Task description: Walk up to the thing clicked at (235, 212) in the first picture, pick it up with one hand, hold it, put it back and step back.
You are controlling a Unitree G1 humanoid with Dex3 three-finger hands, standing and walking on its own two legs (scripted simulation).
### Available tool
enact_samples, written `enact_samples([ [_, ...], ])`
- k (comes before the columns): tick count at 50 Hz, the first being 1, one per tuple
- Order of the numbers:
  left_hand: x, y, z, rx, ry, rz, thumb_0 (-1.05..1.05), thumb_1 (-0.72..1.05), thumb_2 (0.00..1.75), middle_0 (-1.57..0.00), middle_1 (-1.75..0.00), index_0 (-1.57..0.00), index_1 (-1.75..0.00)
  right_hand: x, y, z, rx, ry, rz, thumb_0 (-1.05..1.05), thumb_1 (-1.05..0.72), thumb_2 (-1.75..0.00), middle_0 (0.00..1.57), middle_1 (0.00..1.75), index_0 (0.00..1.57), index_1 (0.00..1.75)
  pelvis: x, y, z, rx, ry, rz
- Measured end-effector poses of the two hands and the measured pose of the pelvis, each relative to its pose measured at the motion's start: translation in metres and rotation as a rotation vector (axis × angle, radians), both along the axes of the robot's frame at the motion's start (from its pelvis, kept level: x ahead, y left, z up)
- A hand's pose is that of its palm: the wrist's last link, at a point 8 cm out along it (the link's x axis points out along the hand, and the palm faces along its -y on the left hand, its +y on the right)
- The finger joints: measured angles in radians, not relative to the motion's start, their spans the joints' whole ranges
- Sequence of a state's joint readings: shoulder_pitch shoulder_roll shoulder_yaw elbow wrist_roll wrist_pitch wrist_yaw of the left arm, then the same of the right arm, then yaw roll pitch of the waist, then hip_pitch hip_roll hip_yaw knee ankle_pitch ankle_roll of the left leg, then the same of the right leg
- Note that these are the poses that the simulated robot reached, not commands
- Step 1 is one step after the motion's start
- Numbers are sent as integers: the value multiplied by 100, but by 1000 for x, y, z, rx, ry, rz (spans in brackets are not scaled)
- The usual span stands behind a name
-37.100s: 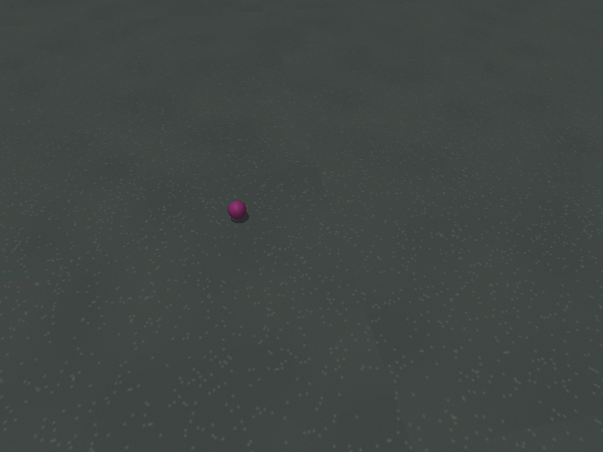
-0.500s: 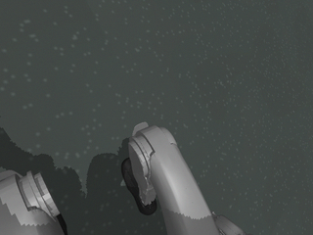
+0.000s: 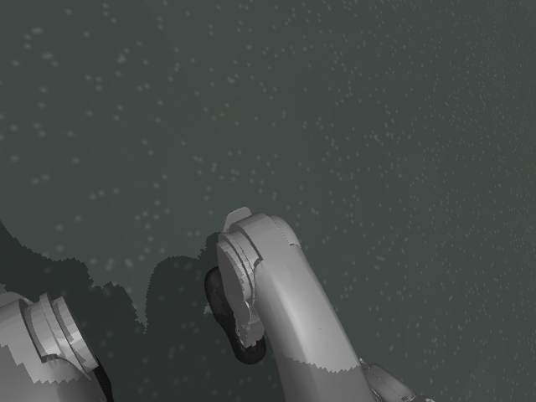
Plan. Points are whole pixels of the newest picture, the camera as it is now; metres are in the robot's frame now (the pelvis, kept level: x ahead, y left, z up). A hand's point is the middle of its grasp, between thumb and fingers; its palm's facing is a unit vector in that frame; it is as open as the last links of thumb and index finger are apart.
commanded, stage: settle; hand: left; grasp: from above
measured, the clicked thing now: out of the picture +0.47 +0.29 -0.27
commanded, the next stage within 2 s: lift in 0.92 s
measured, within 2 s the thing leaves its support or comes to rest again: leaves its support in 0.30 s
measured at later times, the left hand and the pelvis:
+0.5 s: hand out of the picture +0.47 +0.30 -0.20, palm faces -0.38 -0.14 -0.91, open 10.7 cm; pelvis +0.01 +0.00 +0.01, yaw +1 degrees
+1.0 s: hand out of the picture +0.45 +0.30 -0.12, palm faces -0.43 -0.11 -0.89, open 10.8 cm; pelvis +0.00 -0.01 +0.03, yaw +7 degrees
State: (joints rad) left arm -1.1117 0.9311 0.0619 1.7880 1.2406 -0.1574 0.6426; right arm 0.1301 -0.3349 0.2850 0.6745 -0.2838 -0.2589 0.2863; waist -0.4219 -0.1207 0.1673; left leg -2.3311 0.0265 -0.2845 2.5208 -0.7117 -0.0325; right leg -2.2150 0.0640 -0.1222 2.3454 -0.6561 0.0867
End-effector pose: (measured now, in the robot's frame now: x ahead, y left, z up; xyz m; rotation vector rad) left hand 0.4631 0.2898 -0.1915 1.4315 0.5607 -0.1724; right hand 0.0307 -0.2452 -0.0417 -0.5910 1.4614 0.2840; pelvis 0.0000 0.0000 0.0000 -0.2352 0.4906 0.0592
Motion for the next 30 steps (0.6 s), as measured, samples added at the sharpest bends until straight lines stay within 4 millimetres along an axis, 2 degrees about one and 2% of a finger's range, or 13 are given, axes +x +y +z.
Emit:
enact_samples([
  [12, 2, 1, 1, -9, 3, 12, 1, -11, 61, -59, -79, -58, -74, -3, 0, 2, -10, 4, -23, 0, -93, -91, 20, 30, 20, 30, 0, 1, 1, -2, 6, 3],
  [17, 2, 3, 9, -8, -20, 5, 1, -12, 61, -61, -78, -60, -73, -2, -1, 1, -10, 7, -45, 0, -93, -91, 20, 30, 20, 30, 2, 1, 1, 0, 23, 5],
  [22, 4, 8, 29, 13, -49, -4, 1, -13, 62, -62, -77, -61, -73, 4, -5, -4, -5, -6, -80, 0, -93, -91, 20, 30, 20, 30, 5, 0, 3, 9, 50, 11],
  [30, 2, 15, 71, 43, -45, 19, 0, -13, 62, -63, -76, -61, -73, 28, -13, -16, 19, -68, -133, 0, -93, -91, 20, 30, 20, 30, 6, -2, 9, 34, 85, 26],
])
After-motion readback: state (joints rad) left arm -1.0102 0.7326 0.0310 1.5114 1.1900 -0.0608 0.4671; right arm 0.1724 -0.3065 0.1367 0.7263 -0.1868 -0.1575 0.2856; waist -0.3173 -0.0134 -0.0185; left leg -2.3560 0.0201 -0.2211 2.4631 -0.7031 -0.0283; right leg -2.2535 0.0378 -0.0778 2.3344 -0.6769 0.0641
